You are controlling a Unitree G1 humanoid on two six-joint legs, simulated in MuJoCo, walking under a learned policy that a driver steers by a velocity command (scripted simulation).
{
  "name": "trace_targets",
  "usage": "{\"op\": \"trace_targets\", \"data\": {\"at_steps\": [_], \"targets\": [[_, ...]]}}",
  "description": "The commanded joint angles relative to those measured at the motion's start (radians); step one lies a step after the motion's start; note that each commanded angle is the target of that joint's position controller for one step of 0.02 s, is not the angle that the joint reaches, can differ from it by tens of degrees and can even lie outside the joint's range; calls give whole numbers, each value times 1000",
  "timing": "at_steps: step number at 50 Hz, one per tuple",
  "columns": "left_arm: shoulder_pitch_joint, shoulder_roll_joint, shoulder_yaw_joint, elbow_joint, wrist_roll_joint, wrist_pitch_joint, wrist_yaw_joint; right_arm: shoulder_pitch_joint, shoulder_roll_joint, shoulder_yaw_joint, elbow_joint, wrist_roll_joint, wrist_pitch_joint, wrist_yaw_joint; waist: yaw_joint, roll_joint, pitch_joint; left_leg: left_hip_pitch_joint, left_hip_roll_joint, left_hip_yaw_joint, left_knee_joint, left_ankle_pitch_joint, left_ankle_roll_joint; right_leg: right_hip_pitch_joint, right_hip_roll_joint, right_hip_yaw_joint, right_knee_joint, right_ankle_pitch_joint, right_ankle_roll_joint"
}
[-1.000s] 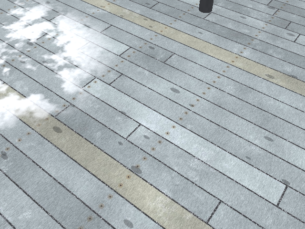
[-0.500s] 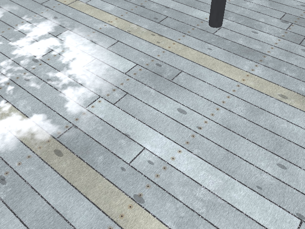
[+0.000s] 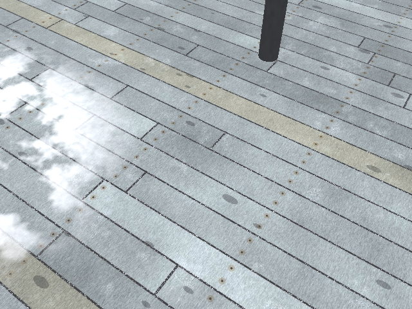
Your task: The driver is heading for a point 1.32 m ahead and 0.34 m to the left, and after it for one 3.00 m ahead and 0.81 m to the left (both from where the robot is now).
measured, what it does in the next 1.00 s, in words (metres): walks ahead, turning left: right foot, then left foot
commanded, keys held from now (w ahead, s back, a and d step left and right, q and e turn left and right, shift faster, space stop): w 0.40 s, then w+q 0.60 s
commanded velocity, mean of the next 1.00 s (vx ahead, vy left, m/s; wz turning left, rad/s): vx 0.50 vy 0.00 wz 0.23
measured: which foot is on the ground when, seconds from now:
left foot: down 0.00-0.34, up 0.36-0.90, down 0.92-1.00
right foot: up 0.00-0.30, down 0.32-0.94, up 0.96-1.00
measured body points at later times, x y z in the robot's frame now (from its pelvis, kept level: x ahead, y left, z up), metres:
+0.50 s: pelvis +0.28 -0.08 +0.00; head +0.30 -0.10 +0.45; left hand +0.35 +0.18 -0.12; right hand +0.34 -0.35 -0.14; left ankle +0.24 +0.07 -0.65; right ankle +0.32 -0.16 -0.74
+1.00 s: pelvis +0.54 -0.01 -0.03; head +0.58 +0.01 +0.42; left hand +0.51 +0.27 -0.16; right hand +0.76 -0.21 -0.13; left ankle +0.60 +0.08 -0.74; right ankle +0.40 -0.18 -0.64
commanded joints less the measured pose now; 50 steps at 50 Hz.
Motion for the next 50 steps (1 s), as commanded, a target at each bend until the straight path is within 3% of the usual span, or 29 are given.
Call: {"op": "trace_targets", "data": {"at_steps": [1,4,5,6,11,14,15,16,17,18,19,20,21,22,24,27,30,34,36,37,40,43,44,45,46,47,48,49,50], "targets": [[36,46,14,-42,10,5,7,-33,-130,-20,-52,-1,-16,-20,48,81,51,-80,288,-229,-209,81,173,-46,-44,5,-131,140,29],[-88,41,14,-75,12,-5,-2,41,-128,-16,-41,11,-5,-34,0,58,50,13,267,-183,-196,140,133,-73,-15,-21,-339,267,31],[-119,20,7,-88,6,-7,-6,52,-160,-23,-38,13,-3,-36,-6,94,50,27,279,-186,-195,114,130,-53,-4,-28,-411,294,34],[-152,26,6,-94,3,-8,-9,68,-162,-24,-32,17,-1,-38,-21,88,55,45,279,-180,-196,100,127,-42,5,-36,-452,305,38],[-274,34,0,-146,-9,-19,-42,135,-166,-29,-2,23,22,-43,-52,91,91,196,335,-182,-127,98,116,-49,35,-46,-594,218,20],[-207,70,13,-145,-9,-32,-55,105,-188,-39,-5,24,35,-46,5,123,50,230,353,-182,-24,281,90,99,77,-76,-650,112,-23],[-99,101,31,-115,-8,-34,-52,80,-187,-37,-13,21,40,-46,67,124,-13,214,318,-148,101,454,69,251,112,-105,-671,104,-46],[94,159,59,-58,-6,-35,-45,67,-158,-26,-26,11,42,-45,146,102,-135,114,258,-101,327,495,38,518,96,-80,-656,125,-85],[266,265,85,-27,16,-32,-38,135,-76,2,-52,1,29,-40,158,-78,-308,-242,138,-30,728,188,-27,929,-159,276,-658,81,-209],[304,250,79,-12,12,-26,-43,190,-16,22,-40,16,1,-33,140,-258,-410,-498,21,-122,967,-410,-49,1089,-291,671,-826,-51,-304],[245,165,53,-21,7,-29,-44,113,-136,-8,-51,41,-19,-29,142,-160,-300,-595,90,-208,1069,-388,-24,1003,-253,603,-850,-93,-250],[147,127,39,-43,5,-27,-42,23,-168,-16,-82,52,-27,-29,116,-97,-182,-610,146,-174,1054,-295,-9,851,-221,441,-863,-21,-209],[61,92,26,-57,11,-26,-47,-23,-158,-20,-86,41,-20,-37,82,10,-104,-559,190,-154,998,-206,-9,694,-176,312,-905,69,-177],[33,68,19,-59,19,-33,-53,-17,-143,-27,-82,28,-8,-42,53,-9,-65,-491,219,-167,936,-157,-10,591,-143,218,-922,203,-154],[26,54,20,-36,22,-39,-55,39,-95,-27,-63,37,26,-42,16,-35,-50,-419,235,-168,894,-108,-23,507,-107,125,-988,178,-156],[62,95,32,-4,30,-46,-39,-5,-85,-34,-85,37,50,-47,10,-9,9,-502,225,-207,826,-21,-38,492,-114,24,-1023,276,-165],[89,94,32,14,32,-39,-21,-91,-90,-45,-115,31,47,-45,29,-2,28,-580,199,-222,691,119,-45,540,-99,-57,-1033,299,-136],[115,112,32,26,28,-33,-3,-204,-66,-38,-160,24,43,-25,64,0,57,-562,189,-155,494,255,-40,578,-95,-142,-1056,291,-102],[169,91,28,46,25,-25,3,-263,-65,-38,-185,26,43,-14,93,20,76,-600,171,-128,443,247,-26,666,-88,-184,-1037,367,-74],[177,129,36,54,23,-19,4,-292,-37,-27,-210,25,43,-8,97,-15,85,-612,185,-112,413,236,-23,694,-128,-178,-1024,364,-89],[193,127,39,62,15,5,9,-357,-42,-27,-258,27,43,14,107,8,103,-635,172,-53,369,132,-8,792,-153,-218,-959,454,-87],[146,172,52,40,6,21,19,-311,-73,-43,-287,28,46,29,48,-41,44,-456,99,43,354,-11,37,793,-161,-263,-800,877,-63],[129,187,56,32,6,28,23,-233,-102,-59,-278,31,49,29,1,-64,-9,-340,58,67,358,-54,60,780,-155,-274,-679,1022,-53],[101,198,57,21,2,33,25,-93,-149,-85,-248,34,50,25,-80,-59,-86,-141,20,70,294,-15,94,721,-128,-289,-489,1039,-30],[91,197,54,0,2,26,25,75,-230,-123,-210,30,56,5,-158,8,-173,164,78,-76,228,12,147,505,-79,-288,-207,782,11],[181,36,5,-53,36,-8,3,99,-354,-147,-218,31,58,-12,-58,307,-275,543,368,-625,195,40,343,38,132,-238,213,-187,78],[143,79,6,-74,-1,-61,-21,133,-292,-120,-228,15,48,-12,-80,222,-429,646,456,-939,17,-106,405,-120,181,28,344,-395,58],[13,135,24,-107,-41,-82,-30,109,-217,-104,-224,6,41,-14,-104,155,-287,560,403,-770,4,-101,322,-207,119,54,326,-309,24],[-16,128,22,-120,-33,-86,-26,15,-177,-91,-239,19,34,-12,-50,59,-166,380,360,-620,-2,-26,269,-187,67,42,213,-212,13]]}}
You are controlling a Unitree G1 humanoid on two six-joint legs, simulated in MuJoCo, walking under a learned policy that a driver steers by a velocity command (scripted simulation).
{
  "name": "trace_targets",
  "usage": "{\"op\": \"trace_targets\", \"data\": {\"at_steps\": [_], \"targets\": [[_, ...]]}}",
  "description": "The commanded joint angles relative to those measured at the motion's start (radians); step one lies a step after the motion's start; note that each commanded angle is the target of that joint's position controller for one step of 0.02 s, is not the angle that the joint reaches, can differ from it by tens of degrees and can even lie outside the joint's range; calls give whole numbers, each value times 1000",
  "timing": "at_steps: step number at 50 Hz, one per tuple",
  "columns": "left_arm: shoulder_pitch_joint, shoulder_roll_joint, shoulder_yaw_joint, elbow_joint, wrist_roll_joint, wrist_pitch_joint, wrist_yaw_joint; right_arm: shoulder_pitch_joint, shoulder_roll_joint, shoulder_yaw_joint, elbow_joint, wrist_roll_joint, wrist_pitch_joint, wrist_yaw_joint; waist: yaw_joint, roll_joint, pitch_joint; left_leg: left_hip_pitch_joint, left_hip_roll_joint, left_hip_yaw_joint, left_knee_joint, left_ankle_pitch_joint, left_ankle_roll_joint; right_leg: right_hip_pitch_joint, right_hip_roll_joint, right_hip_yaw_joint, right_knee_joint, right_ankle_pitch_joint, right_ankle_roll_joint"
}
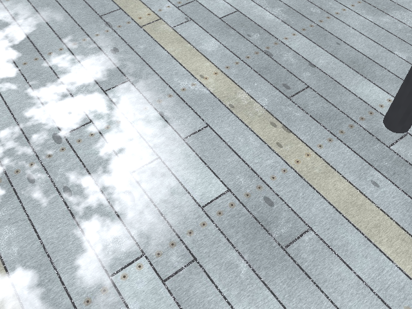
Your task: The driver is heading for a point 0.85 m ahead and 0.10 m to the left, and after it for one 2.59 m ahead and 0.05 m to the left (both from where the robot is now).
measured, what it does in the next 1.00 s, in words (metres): walks ahead, turning left: right foot, then left foot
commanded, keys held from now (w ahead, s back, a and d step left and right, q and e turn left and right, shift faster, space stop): w+q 0.28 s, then w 0.72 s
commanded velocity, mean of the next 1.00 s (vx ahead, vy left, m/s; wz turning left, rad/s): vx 0.50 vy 0.00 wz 0.29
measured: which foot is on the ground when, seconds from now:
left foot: down 0.00-0.42, up 0.44-0.90, down 0.92-1.00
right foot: up 0.00-0.38, down 0.40-0.92, up 0.94-1.00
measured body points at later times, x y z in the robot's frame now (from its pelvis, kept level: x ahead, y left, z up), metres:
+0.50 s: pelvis +0.28 -0.03 +0.01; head +0.30 -0.03 +0.46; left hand +0.40 +0.26 -0.08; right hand +0.40 -0.29 -0.11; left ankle +0.12 +0.06 -0.64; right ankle +0.37 -0.11 -0.72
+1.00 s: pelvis +0.52 +0.08 +0.01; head +0.54 +0.10 +0.46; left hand +0.44 +0.35 -0.13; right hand +0.79 -0.09 -0.06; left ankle +0.57 +0.19 -0.72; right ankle +0.40 -0.10 -0.65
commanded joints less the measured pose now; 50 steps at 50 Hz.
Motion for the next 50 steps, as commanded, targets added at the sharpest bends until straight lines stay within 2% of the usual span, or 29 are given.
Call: {"op": "trace_targets", "data": {"at_steps": [1,3,5,6,7,10,14,18,19,20,21,22,23,24,25,26,27,29,30,32,33,37,41,44,46,47,48,49,50], "targets": [[-97,124,26,-135,8,-59,-1,133,-104,-25,-35,4,-13,-9,-40,-41,-155,508,303,-510,-336,99,217,-503,-61,111,77,90,-24],[-48,123,39,-144,29,-29,3,79,-95,-18,-57,-5,-14,-12,29,3,-117,318,251,-420,-369,222,206,-366,-91,113,-27,123,1],[-60,100,39,-152,39,-5,9,91,-109,-21,-62,-1,-16,-23,33,-11,-99,245,206,-349,-394,265,189,-349,-86,82,-102,187,25],[-84,86,33,-171,40,1,12,110,-150,-31,-62,-4,-18,-30,32,38,-86,207,219,-342,-398,316,207,-351,-80,75,-168,217,45],[-128,88,31,-188,42,3,14,127,-155,-34,-61,1,-17,-37,15,33,-65,193,204,-320,-398,321,197,-360,-74,70,-248,265,61],[-262,62,21,-226,37,-4,10,189,-149,-33,-52,10,-6,-48,-41,60,-57,191,148,-290,-374,208,136,-322,-19,62,-502,462,60],[-352,81,23,-269,18,-15,-7,238,-153,-33,-43,15,3,-51,-78,97,-60,255,176,-368,-324,106,112,-274,25,78,-662,515,48],[-317,118,35,-271,24,-38,-28,254,-135,-27,-33,7,11,-59,-58,126,-69,380,228,-440,-223,152,89,-217,32,70,-737,409,-5],[-248,124,42,-257,24,-43,-26,234,-135,-26,-36,5,12,-59,-14,151,-85,375,216,-443,-171,222,75,-124,38,56,-772,407,-31],[-142,158,56,-232,36,-47,-21,219,-103,-14,-48,0,9,-55,35,131,-158,347,163,-404,-46,303,45,42,7,76,-776,416,-70],[19,216,70,-215,46,-47,-14,215,-64,4,-69,-17,6,-52,99,20,-292,215,99,-319,232,159,7,297,-152,243,-757,425,-139],[132,290,96,-156,45,-33,-23,389,-10,20,-64,19,-7,-49,41,-341,-391,-161,-45,-216,554,-337,-65,620,-354,695,-836,237,-322],[128,189,74,-163,14,-29,-29,365,-105,7,-42,30,-13,-51,68,-237,-320,-309,14,-265,682,-397,-65,595,-365,805,-905,-15,-304],[72,129,56,-176,11,-24,-26,234,-155,-5,-61,26,-13,-49,89,-126,-178,-349,51,-255,709,-303,-61,468,-319,655,-921,-21,-254],[10,119,46,-189,22,-14,-26,165,-141,-2,-79,11,-13,-50,65,-44,-113,-318,92,-210,680,-228,-62,340,-277,537,-940,84,-229],[-20,104,39,-187,27,-9,-28,127,-125,-2,-93,-7,-17,-47,45,-25,-58,-300,123,-189,618,-180,-65,243,-242,467,-967,185,-229],[-33,95,33,-185,36,-11,-28,135,-111,-3,-96,-8,-17,-43,17,-58,-55,-244,155,-177,569,-149,-66,183,-213,407,-986,264,-218],[-21,87,29,-172,29,-13,-31,155,-75,2,-88,-7,-11,-42,5,-73,-71,-197,166,-138,504,-128,-75,146,-168,321,-1019,361,-216],[-12,117,36,-163,26,-15,-29,146,-61,8,-98,-4,-9,-42,0,-108,-64,-200,174,-128,453,-116,-84,127,-181,303,-1033,406,-233],[21,125,39,-147,16,-14,-24,75,-58,13,-118,-15,-11,-43,24,-77,-47,-228,179,-108,346,-51,-101,138,-168,234,-1047,534,-230],[23,152,45,-141,17,-7,-20,52,-39,19,-127,-10,-13,-41,21,-89,-56,-221,180,-101,271,4,-103,143,-169,218,-1051,515,-224],[86,153,41,-113,4,5,-15,-71,-33,25,-149,-5,-20,-27,69,-68,-37,-159,149,-70,58,179,-103,153,-137,132,-1050,526,-189],[135,173,43,-82,-1,21,-14,-171,-45,24,-188,9,-26,-8,90,-83,-5,-140,130,-63,-41,164,-85,219,-191,154,-1018,486,-182],[124,196,49,-73,-4,37,-6,-145,-79,12,-191,5,-35,1,47,-94,-21,-50,99,-41,-108,76,-45,280,-211,150,-939,631,-155],[98,185,42,-80,-1,42,-2,94,-150,-26,-123,-5,-34,-12,-75,-72,-167,312,85,-29,-144,107,9,194,-140,79,-667,831,-109],[89,130,18,-114,28,38,2,290,-233,-47,-92,-20,-30,-24,-143,64,-328,620,296,-267,-115,155,84,-20,-73,25,-335,543,-66],[209,31,-11,-122,17,17,-5,313,-281,-52,-74,-18,-24,-16,-74,325,-422,874,474,-699,-228,-56,224,-393,82,48,-43,-105,-22],[150,139,14,-111,-3,2,-10,305,-186,-28,-79,-6,-23,-14,-108,209,-357,819,450,-726,-284,-189,192,-507,27,141,65,-124,-33],[62,173,24,-140,-15,-5,-14,238,-154,-14,-85,-2,-25,-15,-95,152,-224,693,416,-588,-305,-147,155,-546,-15,120,66,-27,-43]]}}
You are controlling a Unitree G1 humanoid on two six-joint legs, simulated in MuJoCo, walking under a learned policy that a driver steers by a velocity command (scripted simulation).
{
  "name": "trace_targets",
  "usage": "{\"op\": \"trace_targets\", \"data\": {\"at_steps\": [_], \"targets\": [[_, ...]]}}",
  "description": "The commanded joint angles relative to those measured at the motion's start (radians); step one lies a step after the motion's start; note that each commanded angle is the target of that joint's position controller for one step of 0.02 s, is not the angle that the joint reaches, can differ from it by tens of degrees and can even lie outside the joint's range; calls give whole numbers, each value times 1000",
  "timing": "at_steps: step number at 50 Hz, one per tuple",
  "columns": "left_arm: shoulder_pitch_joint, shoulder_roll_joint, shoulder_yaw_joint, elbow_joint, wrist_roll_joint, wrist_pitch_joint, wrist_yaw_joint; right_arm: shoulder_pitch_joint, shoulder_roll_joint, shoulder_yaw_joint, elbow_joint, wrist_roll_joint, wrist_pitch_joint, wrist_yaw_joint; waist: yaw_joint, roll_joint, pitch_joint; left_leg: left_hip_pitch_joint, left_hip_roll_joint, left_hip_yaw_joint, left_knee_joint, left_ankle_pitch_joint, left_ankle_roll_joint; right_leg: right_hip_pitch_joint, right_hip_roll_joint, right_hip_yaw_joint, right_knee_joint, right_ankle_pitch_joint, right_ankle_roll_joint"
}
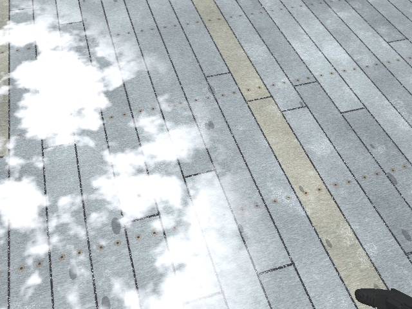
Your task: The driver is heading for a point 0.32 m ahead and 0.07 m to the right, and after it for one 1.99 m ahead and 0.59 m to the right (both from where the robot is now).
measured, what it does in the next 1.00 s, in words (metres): walks ahead, turning right: right foot, then left foot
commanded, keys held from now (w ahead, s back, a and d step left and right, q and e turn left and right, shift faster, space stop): w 0.18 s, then w+e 0.02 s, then e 0.72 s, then no key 0.08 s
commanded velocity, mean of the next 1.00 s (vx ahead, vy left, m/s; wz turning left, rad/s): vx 0.22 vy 0.00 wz -0.34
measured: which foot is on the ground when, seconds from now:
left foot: down 0.00-0.46, up 0.48-0.88, down 0.90-1.00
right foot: up 0.00-0.42, down 0.44-0.90, up 0.92-1.00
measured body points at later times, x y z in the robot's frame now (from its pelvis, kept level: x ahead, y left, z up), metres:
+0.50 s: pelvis +0.23 -0.03 -0.01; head +0.27 -0.04 +0.44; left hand +0.45 +0.20 -0.10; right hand +0.27 -0.32 -0.13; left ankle +0.09 +0.10 -0.68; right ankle +0.34 -0.12 -0.73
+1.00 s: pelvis +0.30 +0.01 +0.01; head +0.33 +0.02 +0.46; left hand +0.55 +0.21 -0.09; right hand +0.31 -0.31 -0.08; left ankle +0.36 +0.11 -0.73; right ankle +0.28 -0.12 -0.67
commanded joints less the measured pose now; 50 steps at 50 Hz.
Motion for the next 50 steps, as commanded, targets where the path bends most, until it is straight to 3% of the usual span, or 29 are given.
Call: {"op": "trace_targets", "data": {"at_steps": [1,2,3,6,7,8,12,15,19,21,22,23,24,25,26,27,28,29,31,33,38,41,43,44,45,46,47,48,50], "targets": [[-91,133,25,-109,4,-43,-1,241,-141,-41,12,0,1,-1,-130,74,-111,517,304,-442,-247,85,183,-513,-90,37,267,87,-25],[-97,114,28,-115,14,-36,1,183,-123,-36,9,-9,2,4,-85,62,-77,436,271,-386,-291,97,184,-499,-108,24,223,151,-17],[-72,105,28,-114,10,-26,0,157,-122,-37,8,-14,-3,5,-55,111,-79,360,263,-369,-326,107,198,-437,-133,35,200,186,-7],[-77,76,27,-106,15,3,5,164,-106,-35,34,-3,-22,5,-37,78,-39,276,216,-254,-384,193,199,-408,-138,20,132,247,14],[-106,66,25,-123,18,5,6,170,-138,-42,45,-5,-22,-1,-32,89,-28,280,230,-248,-399,201,208,-447,-139,19,85,296,25],[-138,67,26,-130,23,8,9,187,-140,-44,55,-8,-20,-7,-43,54,-21,290,228,-236,-414,190,208,-475,-145,25,51,349,32],[-246,41,14,-153,19,-3,-5,213,-152,-42,90,-13,-9,-24,-77,57,16,294,186,-84,-400,366,158,-434,-115,-8,-201,542,32],[-314,21,5,-181,17,-9,-22,256,-165,-40,124,-15,-1,-33,-112,62,-3,322,189,-6,-352,500,127,-340,-68,-40,-318,633,17],[-343,69,21,-230,18,-4,-48,229,-190,-49,138,-1,28,-49,-100,100,-17,449,237,2,-218,596,100,-351,-31,-46,-381,480,-25],[-228,109,42,-215,28,-5,-56,189,-202,-55,125,11,48,-67,-37,101,-78,470,220,17,-41,725,65,-222,18,-86,-451,436,-57],[-131,156,65,-193,30,-7,-50,201,-190,-52,116,7,56,-74,0,51,-136,425,160,56,146,666,21,-72,32,-71,-518,596,-86],[-47,255,87,-199,40,-1,-33,254,-149,-33,83,-31,48,-76,0,-119,-259,169,79,81,472,249,-40,232,-181,195,-450,1044,-184],[-82,271,81,-229,37,7,-25,358,-67,-1,72,-41,35,-56,-63,-282,-402,-161,-101,-9,801,-530,-96,509,-408,584,-474,1201,-416],[-84,197,67,-249,27,21,-23,324,-164,-22,89,-22,27,-39,-7,-132,-458,-189,-33,-158,866,-487,-84,455,-362,552,-521,995,-388],[-146,160,57,-267,27,29,-18,227,-174,-26,60,7,33,-37,-10,-86,-341,-235,0,-142,856,-415,-76,348,-308,439,-540,848,-336],[-184,139,51,-268,17,40,-14,192,-160,-27,59,2,46,-47,-33,7,-228,-239,35,-126,773,-359,-82,197,-259,362,-579,727,-285],[-208,125,46,-275,16,46,-7,154,-167,-32,48,-16,65,-62,-43,14,-169,-204,57,-124,695,-306,-82,74,-229,342,-620,608,-255],[-223,139,50,-282,25,52,-6,166,-160,-34,40,-17,79,-66,-75,-36,-137,-141,55,-119,641,-289,-87,-26,-198,324,-641,584,-257],[-246,156,60,-295,37,60,0,199,-132,-29,46,-19,85,-73,-95,-84,-137,-70,32,-97,516,-259,-101,-109,-153,285,-655,574,-248],[-233,169,67,-301,30,64,12,184,-120,-26,44,-19,86,-79,-86,-90,-166,-58,18,-101,432,-222,-115,-101,-145,288,-643,566,-241],[-233,179,75,-318,20,89,33,107,-118,-28,19,-13,87,-75,-56,-122,-155,-23,0,-127,273,-143,-117,-117,-118,367,-659,229,-194],[-213,174,77,-321,19,101,34,92,-124,-33,9,-4,71,-64,-41,-148,-145,16,-16,-131,156,-166,-101,-74,-118,430,-640,213,-180],[-219,171,76,-326,12,110,35,124,-126,-39,16,2,59,-55,-63,-155,-138,96,-26,-115,-1,-124,-76,-64,-102,455,-608,241,-159],[-220,163,74,-327,4,115,37,159,-134,-46,27,2,55,-51,-85,-148,-133,181,-14,-106,-121,-55,-58,-91,-73,445,-579,234,-132],[-194,131,65,-329,3,116,38,190,-190,-62,28,-12,56,-54,-82,-75,-148,301,120,-195,-185,-34,-10,-182,-21,389,-485,123,-83],[-184,91,57,-356,0,109,33,161,-283,-84,22,-43,69,-59,-37,216,-101,349,331,-428,-236,79,121,-393,139,169,-264,-54,-20],[-195,159,76,-363,17,91,29,144,-250,-80,7,-68,67,-56,-59,298,-102,273,445,-570,-270,188,234,-427,128,105,-7,-127,28],[-167,201,93,-332,17,90,25,89,-193,-63,-21,-58,64,-61,-41,200,-100,252,403,-490,-247,220,222,-403,101,132,129,-68,45],[-116,161,89,-281,19,111,34,33,-142,-48,-32,-21,66,-64,-25,127,-76,257,283,-322,-206,235,140,-400,101,111,241,24,78]]}}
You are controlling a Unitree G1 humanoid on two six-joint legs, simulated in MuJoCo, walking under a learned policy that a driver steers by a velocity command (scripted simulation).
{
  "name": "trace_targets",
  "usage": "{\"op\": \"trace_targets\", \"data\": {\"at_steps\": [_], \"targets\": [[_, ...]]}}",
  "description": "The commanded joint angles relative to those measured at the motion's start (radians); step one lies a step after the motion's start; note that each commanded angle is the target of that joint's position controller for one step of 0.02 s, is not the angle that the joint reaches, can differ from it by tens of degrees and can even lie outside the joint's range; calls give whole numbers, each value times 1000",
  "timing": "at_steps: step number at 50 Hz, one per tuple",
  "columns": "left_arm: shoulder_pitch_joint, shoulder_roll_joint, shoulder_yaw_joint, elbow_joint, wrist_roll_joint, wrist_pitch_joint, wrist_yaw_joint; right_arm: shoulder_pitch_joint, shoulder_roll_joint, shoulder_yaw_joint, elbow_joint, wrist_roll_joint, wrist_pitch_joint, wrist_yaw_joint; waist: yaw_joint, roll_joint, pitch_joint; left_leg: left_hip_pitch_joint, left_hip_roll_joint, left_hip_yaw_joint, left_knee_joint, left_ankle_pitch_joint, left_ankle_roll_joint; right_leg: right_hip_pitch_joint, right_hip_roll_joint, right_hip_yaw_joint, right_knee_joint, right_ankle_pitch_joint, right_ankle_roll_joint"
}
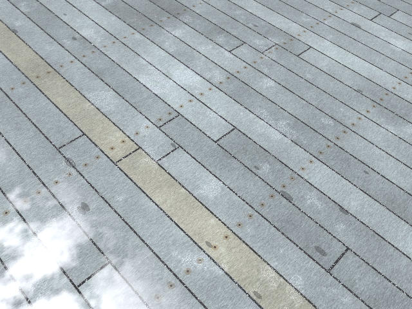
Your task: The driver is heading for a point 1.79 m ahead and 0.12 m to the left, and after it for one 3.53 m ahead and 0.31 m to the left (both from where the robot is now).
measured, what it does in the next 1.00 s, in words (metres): steps on the spot: right foot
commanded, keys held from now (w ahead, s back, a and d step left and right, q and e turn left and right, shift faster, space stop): no key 1.00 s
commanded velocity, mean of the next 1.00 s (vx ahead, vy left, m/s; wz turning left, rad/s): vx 0.00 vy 0.00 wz -0.10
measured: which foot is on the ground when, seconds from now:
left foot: down 0.00-1.00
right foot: up 0.00-0.24, down 0.26-1.00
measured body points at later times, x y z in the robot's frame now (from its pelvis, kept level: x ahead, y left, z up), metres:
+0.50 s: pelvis +0.00 -0.03 +0.00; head +0.00 -0.04 +0.45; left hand +0.17 +0.20 -0.10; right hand +0.08 -0.30 -0.12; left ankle +0.02 +0.12 -0.74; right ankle -0.02 -0.14 -0.74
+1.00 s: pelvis +0.00 -0.03 +0.00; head +0.01 -0.03 +0.45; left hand +0.11 +0.22 -0.13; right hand +0.04 -0.30 -0.14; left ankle +0.02 +0.12 -0.74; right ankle -0.02 -0.14 -0.74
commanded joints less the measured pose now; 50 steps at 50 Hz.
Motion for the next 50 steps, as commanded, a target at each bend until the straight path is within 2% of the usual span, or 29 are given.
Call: {"op": "trace_targets", "data": {"at_steps": [1,4,7,9,11,12,13,14,15,16,17,18,19,22,30,50], "targets": [[78,86,34,-23,6,6,8,-84,-114,-23,-92,23,-11,-6,31,156,-55,123,252,-211,-162,361,193,-84,-43,3,290,-1,49],[15,36,12,-49,-5,5,7,-43,-114,-21,-76,18,1,-5,0,192,-54,175,209,-131,-159,386,200,-55,-63,-50,141,34,70],[-33,-4,-11,-68,3,1,-3,-35,-133,-26,-65,22,9,-4,-24,248,-82,184,212,-110,-141,382,203,101,-119,-106,-127,3,70],[-34,18,-7,-66,-3,0,-8,-9,-158,-32,-52,30,13,2,-38,270,-82,179,228,-134,-130,393,215,182,-117,-147,-261,21,60],[21,18,-3,-35,-2,-3,-13,-17,-153,-26,-43,47,14,6,-4,244,-68,147,215,-128,-94,387,191,302,-106,-172,-518,211,24],[29,28,-3,-29,6,-4,-12,19,-138,-20,-26,53,8,8,-1,218,-61,110,199,-122,-85,353,151,382,-116,-146,-626,319,-5],[42,67,1,-39,14,-4,-5,44,-116,-10,-21,35,-5,13,-13,146,-103,39,171,-98,-51,249,84,508,-202,-45,-605,466,-38],[44,137,12,-46,25,2,5,69,-67,7,-32,-4,-23,26,-57,-71,-145,-48,81,-4,46,29,16,585,-341,82,-527,712,-103],[-10,64,-8,-33,32,-4,-6,26,-48,15,-38,-2,-28,23,-48,-163,-130,25,65,21,-21,-71,-27,413,-366,97,-550,563,-179],[-46,12,-20,-47,34,-15,-16,-17,-90,7,-29,0,-25,19,-30,-100,-86,66,62,26,-25,4,-45,370,-299,60,-563,399,-151],[-33,5,-22,-34,40,-22,-18,-44,-97,3,-22,2,-22,18,-12,-76,-70,71,54,37,-23,53,-49,357,-258,29,-563,322,-112],[-23,21,-21,-30,38,-29,-19,-42,-98,1,-12,7,-15,14,-8,-69,-44,79,53,39,-22,75,-49,334,-239,14,-563,307,-92],[-23,31,-19,-24,33,-36,-20,-25,-102,0,-7,7,-9,11,-14,-63,-21,85,57,34,-30,89,-48,312,-238,17,-566,297,-86],[-8,11,-28,-11,29,-41,-16,-3,-87,2,20,12,-8,9,-17,-38,-3,105,58,34,-41,95,-42,290,-225,5,-562,275,-78],[-3,-2,-32,20,25,-45,-12,17,-86,-2,87,16,-8,-1,-18,20,-3,130,62,34,-55,113,-49,292,-203,-15,-551,281,-74],[65,-13,-30,192,15,-47,6,37,-70,-3,248,27,6,-21,-15,37,16,142,54,44,-70,129,-34,312,-163,-75,-538,333,-49]]}}
Keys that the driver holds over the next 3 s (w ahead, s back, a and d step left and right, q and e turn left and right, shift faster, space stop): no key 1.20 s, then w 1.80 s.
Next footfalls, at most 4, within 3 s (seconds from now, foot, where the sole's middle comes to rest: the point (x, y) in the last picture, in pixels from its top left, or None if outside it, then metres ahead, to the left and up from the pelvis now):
0.26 right None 0.02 -0.14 -0.77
1.90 right None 0.43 -0.15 -0.77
2.44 left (182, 230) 0.75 0.07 -0.77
3.00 right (245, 165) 1.06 -0.18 -0.77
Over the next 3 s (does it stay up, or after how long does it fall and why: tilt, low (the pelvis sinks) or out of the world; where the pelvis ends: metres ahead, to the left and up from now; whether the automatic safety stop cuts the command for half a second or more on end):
stays up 0.89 -0.06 -0.01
